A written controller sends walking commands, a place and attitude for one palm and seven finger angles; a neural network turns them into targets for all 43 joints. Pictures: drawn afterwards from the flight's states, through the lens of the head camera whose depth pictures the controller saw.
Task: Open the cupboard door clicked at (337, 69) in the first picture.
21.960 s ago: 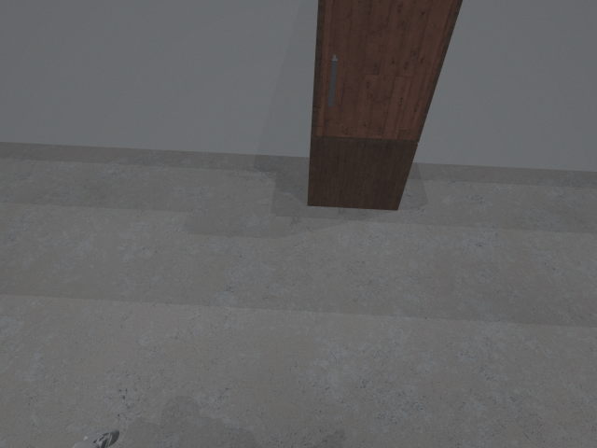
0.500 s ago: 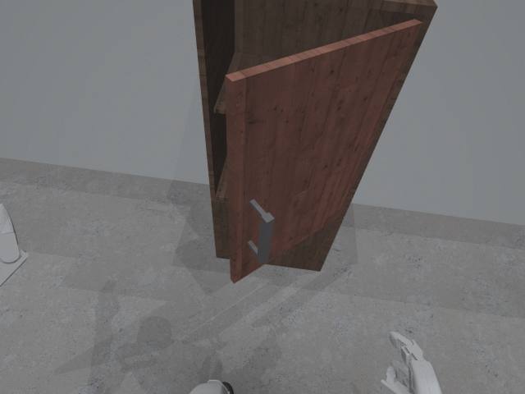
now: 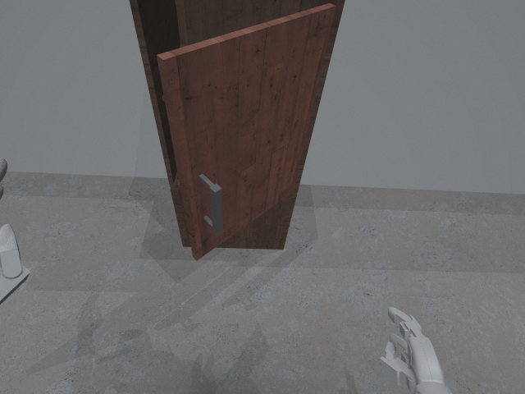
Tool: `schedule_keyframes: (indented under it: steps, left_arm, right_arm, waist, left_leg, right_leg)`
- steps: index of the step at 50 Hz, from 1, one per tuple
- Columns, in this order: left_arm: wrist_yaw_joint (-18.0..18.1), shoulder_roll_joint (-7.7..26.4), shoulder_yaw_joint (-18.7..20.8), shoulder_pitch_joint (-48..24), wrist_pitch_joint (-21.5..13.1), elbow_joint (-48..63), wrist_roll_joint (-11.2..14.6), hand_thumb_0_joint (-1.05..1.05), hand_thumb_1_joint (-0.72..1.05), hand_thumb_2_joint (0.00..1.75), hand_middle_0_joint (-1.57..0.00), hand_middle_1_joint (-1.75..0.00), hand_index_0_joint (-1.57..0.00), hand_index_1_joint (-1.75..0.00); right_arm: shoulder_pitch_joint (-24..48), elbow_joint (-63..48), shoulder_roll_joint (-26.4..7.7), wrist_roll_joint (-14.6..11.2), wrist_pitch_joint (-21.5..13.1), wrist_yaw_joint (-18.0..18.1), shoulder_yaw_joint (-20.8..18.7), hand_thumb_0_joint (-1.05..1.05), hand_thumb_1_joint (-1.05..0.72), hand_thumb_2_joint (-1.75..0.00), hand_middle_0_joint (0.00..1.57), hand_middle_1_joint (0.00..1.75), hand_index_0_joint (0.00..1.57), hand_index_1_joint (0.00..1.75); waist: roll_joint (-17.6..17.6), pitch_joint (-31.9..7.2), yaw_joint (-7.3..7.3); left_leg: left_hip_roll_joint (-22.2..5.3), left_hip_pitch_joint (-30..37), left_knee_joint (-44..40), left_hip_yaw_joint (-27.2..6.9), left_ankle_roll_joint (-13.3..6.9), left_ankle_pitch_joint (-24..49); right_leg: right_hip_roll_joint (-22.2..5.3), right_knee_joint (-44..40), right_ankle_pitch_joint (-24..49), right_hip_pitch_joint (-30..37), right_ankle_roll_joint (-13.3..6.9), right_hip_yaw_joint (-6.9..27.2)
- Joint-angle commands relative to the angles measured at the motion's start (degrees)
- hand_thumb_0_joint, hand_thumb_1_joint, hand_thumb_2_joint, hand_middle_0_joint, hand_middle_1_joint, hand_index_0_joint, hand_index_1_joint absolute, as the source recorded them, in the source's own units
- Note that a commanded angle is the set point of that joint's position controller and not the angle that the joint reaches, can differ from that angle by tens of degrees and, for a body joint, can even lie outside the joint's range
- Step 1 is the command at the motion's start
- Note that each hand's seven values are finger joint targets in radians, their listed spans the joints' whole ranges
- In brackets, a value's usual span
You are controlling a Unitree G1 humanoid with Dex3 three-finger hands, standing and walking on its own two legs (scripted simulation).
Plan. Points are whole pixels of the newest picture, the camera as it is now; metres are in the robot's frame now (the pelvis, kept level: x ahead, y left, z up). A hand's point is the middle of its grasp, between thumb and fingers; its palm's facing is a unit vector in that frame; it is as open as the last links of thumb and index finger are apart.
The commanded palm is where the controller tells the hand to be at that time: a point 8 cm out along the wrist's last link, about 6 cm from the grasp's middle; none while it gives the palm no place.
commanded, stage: stop stepping back and stand still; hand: left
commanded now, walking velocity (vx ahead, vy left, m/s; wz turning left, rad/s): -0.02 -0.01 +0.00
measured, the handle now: (211, 206) +0.52 +0.13 -0.11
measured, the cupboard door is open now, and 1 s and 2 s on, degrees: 43 43 43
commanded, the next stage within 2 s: let the arm hang, fingers relaxed in 1.22 s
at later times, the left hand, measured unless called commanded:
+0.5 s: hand (39, 375) +0.12 +0.21 +0.15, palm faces +0.49 -0.74 -0.46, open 7.4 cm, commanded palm +0.05 +0.25 +0.17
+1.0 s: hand out of the picture +0.08 +0.25 +0.14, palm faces +0.48 -0.77 -0.42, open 7.4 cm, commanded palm +0.02 +0.28 +0.17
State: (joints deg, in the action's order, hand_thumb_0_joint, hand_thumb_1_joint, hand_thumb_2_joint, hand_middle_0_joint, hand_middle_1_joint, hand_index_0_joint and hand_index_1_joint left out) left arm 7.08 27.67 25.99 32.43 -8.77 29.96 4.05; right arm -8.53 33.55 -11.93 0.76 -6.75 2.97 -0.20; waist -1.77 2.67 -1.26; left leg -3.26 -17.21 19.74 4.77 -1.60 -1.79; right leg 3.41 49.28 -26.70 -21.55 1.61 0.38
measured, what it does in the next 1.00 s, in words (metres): walks backwards: right foot, then left foot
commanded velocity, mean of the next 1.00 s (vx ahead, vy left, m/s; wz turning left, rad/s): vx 0.09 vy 0.08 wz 0.00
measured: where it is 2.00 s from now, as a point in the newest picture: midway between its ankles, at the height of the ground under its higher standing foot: outside the picture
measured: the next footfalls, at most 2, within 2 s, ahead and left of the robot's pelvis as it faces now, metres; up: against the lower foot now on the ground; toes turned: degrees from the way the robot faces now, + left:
right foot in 0.16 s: +0.00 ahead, -0.14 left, +0.00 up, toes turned +2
left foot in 0.52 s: -0.09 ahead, +0.06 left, +0.00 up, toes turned +9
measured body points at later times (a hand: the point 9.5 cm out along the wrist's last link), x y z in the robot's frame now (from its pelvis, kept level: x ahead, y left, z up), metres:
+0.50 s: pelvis -0.07 -0.06 +0.00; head -0.07 -0.08 +0.45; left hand +0.09 +0.25 +0.18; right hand +0.09 -0.31 -0.10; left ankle -0.12 +0.06 -0.74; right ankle -0.04 -0.14 -0.74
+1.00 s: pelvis -0.10 -0.03 +0.00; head -0.10 -0.02 +0.45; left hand +0.05 +0.28 +0.16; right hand +0.07 -0.24 -0.09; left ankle -0.13 +0.06 -0.74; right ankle -0.04 -0.14 -0.74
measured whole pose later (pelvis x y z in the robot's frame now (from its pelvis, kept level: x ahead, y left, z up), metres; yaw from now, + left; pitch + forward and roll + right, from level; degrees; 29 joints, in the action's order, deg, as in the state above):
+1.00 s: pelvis -0.10 -0.03 +0.00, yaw +4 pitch -1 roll +0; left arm 8.5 20.8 21.5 29.2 -10.1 23.8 1.2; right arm -14.4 35.8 -10.6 0.0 -7.0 3.2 1.8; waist -1.3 1.1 0.6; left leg 0.5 -9.1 26.1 5.3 -2.1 -16.1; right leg -0.6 26.0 -9.7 -15.2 -0.4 -2.4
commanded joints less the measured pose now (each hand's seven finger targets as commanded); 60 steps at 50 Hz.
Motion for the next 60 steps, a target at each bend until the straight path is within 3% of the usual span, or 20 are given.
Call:
schedule_keyframes:
  steps: [1, 4, 5, 6, 7, 8, 9, 10, 11, 13, 16, 19, 21, 26, 29, 36, 40, 45, 52, 60]
  left_arm:
    - [1.8, 6.8, 6.3, 0.5, -2.2, 15.2, -0.2, 0.00, 0.90, 0.90, -0.20, -0.30, -0.20, -0.30]
    - [3.0, 7.3, 6.5, -0.1, -3.1, 19.2, -1.2, 0.00, 0.90, 0.90, -0.20, -0.30, -0.20, -0.30]
    - [3.2, 7.6, 6.8, 0.5, -3.1, 19.2, -1.4, 0.00, 0.90, 0.90, -0.20, -0.30, -0.20, -0.30]
    - [3.3, 8.2, 6.9, 0.2, -2.9, 19.8, -1.9, 0.00, 0.90, 0.90, -0.20, -0.30, -0.20, -0.30]
    - [3.5, 11.7, 9.1, -0.2, -2.8, 20.6, -2.1, 0.00, 0.90, 0.90, -0.20, -0.30, -0.20, -0.30]
    - [3.5, 12.3, 8.5, -0.5, -3.1, 19.8, -2.1, 0.00, 0.90, 0.90, -0.20, -0.30, -0.20, -0.30]
    - [3.7, 13.5, 9.5, -5.3, -4.1, 19.3, -2.5, 0.00, 0.90, 0.90, -0.20, -0.30, -0.20, -0.30]
    - [3.2, 12.0, 8.9, -6.5, -4.0, 13.9, -2.8, 0.00, 0.90, 0.90, -0.20, -0.30, -0.20, -0.30]
    - [2.7, 7.5, 6.0, -6.0, -4.3, 9.0, -2.7, 0.00, 0.90, 0.90, -0.20, -0.30, -0.20, -0.30]
    - [2.7, 6.7, 4.8, -7.2, -5.2, 4.8, -2.5, 0.00, 0.90, 0.90, -0.20, -0.30, -0.20, -0.30]
    - [2.8, 4.8, 2.7, -8.4, -6.2, -3.4, -2.8, 0.00, 0.90, 0.90, -0.20, -0.30, -0.20, -0.30]
    - [2.9, 4.4, 1.7, -7.8, -5.9, -5.2, -3.0, 0.00, 0.90, 0.90, -0.20, -0.30, -0.20, -0.30]
    - [3.1, 5.2, 2.8, -5.7, -6.2, -2.4, -3.1, 0.00, 0.90, 0.90, -0.20, -0.30, -0.20, -0.30]
    - [3.6, 8.1, 5.8, -2.8, -7.9, 13.1, -2.8, 0.00, 0.90, 0.90, -0.20, -0.30, -0.20, -0.30]
    - [3.6, 8.3, 6.9, 1.2, -7.6, 13.9, -2.6, 0.00, 0.90, 0.90, -0.20, -0.30, -0.20, -0.30]
    - [3.3, 4.9, 4.9, -3.4, -6.9, 3.6, -2.0, 0.00, 0.90, 0.90, -0.20, -0.30, -0.20, -0.30]
    - [2.4, 3.1, 2.2, -6.4, -6.3, 0.6, -2.4, 0.00, 0.90, 0.90, -0.20, -0.30, -0.20, -0.30]
    - [2.5, 4.2, 2.0, -9.4, -5.9, 6.6, -3.1, 0.00, 0.90, 0.90, -0.20, -0.30, -0.20, -0.30]
    - [2.9, 6.8, 5.5, -4.0, -6.2, 12.8, -2.7, 0.00, 0.90, 0.90, -0.20, -0.30, -0.20, -0.30]
    - [2.3, 3.3, 4.1, -0.3, -5.9, 3.3, -1.6, 0.00, 0.90, 0.90, -0.20, -0.30, -0.20, -0.30]
  right_arm:
    - [4.3, -8.7, -8.3, -0.3, -3.0, 0.9, -3.2, 0.00, -0.90, -0.90, 0.20, 0.30, 0.20, 0.30]
    - [3.3, -9.0, -8.1, -0.7, -4.1, 0.9, -3.5, 0.00, -0.90, -0.90, 0.20, 0.30, 0.20, 0.30]
    - [3.5, -9.2, -7.7, -1.0, -4.3, 0.9, -3.5, 0.00, -0.90, -0.90, 0.20, 0.30, 0.20, 0.30]
    - [3.0, -9.1, -6.8, -1.3, -4.4, 0.8, -3.4, 0.00, -0.90, -0.90, 0.20, 0.30, 0.20, 0.30]
    - [3.1, -8.7, -6.0, -1.3, -4.0, 0.9, -3.4, 0.00, -0.90, -0.90, 0.20, 0.30, 0.20, 0.30]
    - [3.8, -8.4, -5.7, -0.7, -3.7, 1.0, -2.6, 0.00, -0.90, -0.90, 0.20, 0.30, 0.20, 0.30]
    - [2.3, -5.8, -6.3, 0.5, -3.7, 0.9, -2.1, 0.00, -0.90, -0.90, 0.20, 0.30, 0.20, 0.30]
    - [0.3, -3.8, -6.0, 0.6, -3.4, 0.6, -2.4, 0.00, -0.90, -0.90, 0.20, 0.30, 0.20, 0.30]
    - [-0.9, -3.4, -5.6, 0.0, -3.1, 1.1, -2.8, 0.00, -0.90, -0.90, 0.20, 0.30, 0.20, 0.30]
    - [0.3, -3.2, -6.1, -0.3, -3.1, 2.0, -2.7, 0.00, -0.90, -0.90, 0.20, 0.30, 0.20, 0.30]
    - [0.7, -2.6, -6.2, -0.8, -3.4, 2.6, -2.3, 0.00, -0.90, -0.90, 0.20, 0.30, 0.20, 0.30]
    - [0.8, -3.3, -6.7, -1.0, -3.5, 2.3, -2.6, 0.00, -0.90, -0.90, 0.20, 0.30, 0.20, 0.30]
    - [0.7, -3.8, -6.7, -1.0, -3.2, 1.7, -2.7, 0.00, -0.90, -0.90, 0.20, 0.30, 0.20, 0.30]
    - [0.6, -6.9, -8.2, -1.0, -2.7, 0.5, -3.0, 0.00, -0.90, -0.90, 0.20, 0.30, 0.20, 0.30]
    - [0.8, -7.0, -7.0, -1.0, -2.9, 0.4, -2.3, 0.00, -0.90, -0.90, 0.20, 0.30, 0.20, 0.30]
    - [-0.3, -5.9, -7.5, -1.1, -2.9, 0.7, -2.4, 0.00, -0.90, -0.90, 0.20, 0.30, 0.20, 0.30]
    - [0.0, -5.6, -7.5, -1.1, -2.8, 0.7, -2.1, 0.00, -0.90, -0.90, 0.20, 0.30, 0.20, 0.30]
    - [0.7, -6.5, -7.3, -1.1, -3.4, 1.2, -1.6, 0.00, -0.90, -0.90, 0.20, 0.30, 0.20, 0.30]
    - [0.3, -7.1, -6.9, -0.5, -4.2, 1.0, -1.7, 0.00, -0.90, -0.90, 0.20, 0.30, 0.20, 0.30]
    - [0.0, -6.5, -7.2, -1.1, -2.6, 1.0, -2.0, 0.00, -0.90, -0.90, 0.20, 0.30, 0.20, 0.30]
  waist:
    - [15.8, -5.3, 1.71]
    - [21.0, -8.0, 2.35]
    - [18.7, -8.3, 2.62]
    - [11.0, -7.1, 2.33]
    - [-3.1, -6.1, 2.01]
    - [-10.4, -2.6, 2.91]
    - [-5.0, -1.6, 1.48]
    - [-4.3, -5.4, 0.35]
    - [-2.3, -4.1, -0.36]
    - [-0.6, -3.9, -0.49]
    - [-4.2, -2.9, 0.58]
    - [-12.5, -2.4, 1.68]
    - [-13.4, -3.8, 1.60]
    - [5.6, -12.4, 1.35]
    - [12.5, -11.4, 1.20]
    - [1.5, -2.3, 0.61]
    - [1.9, 0.0, 0.58]
    - [6.7, -4.3, 1.48]
    - [9.7, -9.0, 1.75]
    - [3.7, -4.7, 1.19]
  left_leg:
    - [-14.8, -11.4, -14.7, -9.5, -5.8, -27.1]
    - [-9.4, -15.7, -11.1, -4.3, -2.3, -35.6]
    - [-6.5, -15.9, -6.1, -1.9, -0.6, -36.3]
    - [-1.6, -13.2, 2.9, 1.8, 1.5, -33.7]
    - [3.5, -6.8, 19.8, 2.7, 3.0, -29.8]
    - [5.4, -9.4, 37.5, -4.1, 2.9, -24.1]
    - [3.8, -12.4, 44.9, -7.4, 3.1, -20.3]
    - [2.5, -12.5, 48.2, -7.9, 3.9, -18.3]
    - [2.4, -12.4, 47.8, -7.3, 3.8, -14.8]
    - [1.5, -11.9, 39.5, -5.7, 3.5, -12.8]
    - [3.1, -8.8, 25.4, -2.1, 1.6, -16.9]
    - [4.0, -5.0, 14.2, 0.1, -0.4, -21.0]
    - [4.2, -2.2, 7.4, 0.4, -1.4, -20.2]
    - [-3.1, 8.9, 1.6, -6.5, -2.7, 4.5]
    - [-2.8, 5.8, 4.1, -3.9, -1.2, 6.0]
    - [-0.3, -1.2, 3.3, -4.5, -0.2, -17.2]
    - [-0.7, -1.3, 0.6, -5.4, -0.3, -19.8]
    - [-3.3, -3.6, -5.5, -7.2, -0.7, -17.6]
    - [-1.4, -0.9, -0.8, -4.9, 1.6, -1.2]
    - [-1.5, -2.5, -1.8, -4.6, 1.8, -8.3]
  right_leg:
    - [-0.5, 1.2, 2.0, 12.7, -0.3, -2.4]
    - [0.5, -6.8, 1.1, 21.6, -1.5, -6.6]
    - [-0.1, -14.0, 0.7, 22.9, -1.9, -6.6]
    - [-2.8, -23.9, -1.1, 17.5, -2.5, -3.3]
    - [-11.5, -37.6, -10.4, 3.3, -5.2, 10.9]
    - [-22.9, -46.1, -17.3, -7.2, -10.3, 31.1]
    - [-25.7, -45.5, -11.4, -8.4, -11.3, 30.5]
    - [-24.5, -44.0, -17.8, -7.6, -10.5, 27.9]
    - [-19.6, -41.9, -14.7, -5.3, -7.4, 23.4]
    - [-17.9, -38.3, -2.7, 0.5, -6.7, 17.5]
    - [-16.9, -35.4, 8.3, 6.9, -5.0, 12.0]
    - [-17.0, -36.0, 7.7, 10.9, -3.5, 12.5]
    - [-16.6, -34.8, 12.2, 13.9, -3.2, 12.7]
    - [-8.3, -21.1, 31.8, 17.5, -0.7, 4.8]
    - [-6.9, -19.7, 31.6, 16.9, -2.1, 2.3]
    - [-7.1, -28.9, 13.4, 10.6, -2.4, 7.4]
    - [-6.1, -31.0, 8.5, 8.0, -1.8, 6.4]
    - [-3.8, -23.5, 18.4, 16.3, -0.5, 0.8]
    - [-4.5, -21.8, 31.0, 20.8, -1.5, 0.0]
    - [-5.0, -25.2, 27.3, 17.6, -1.3, 1.4]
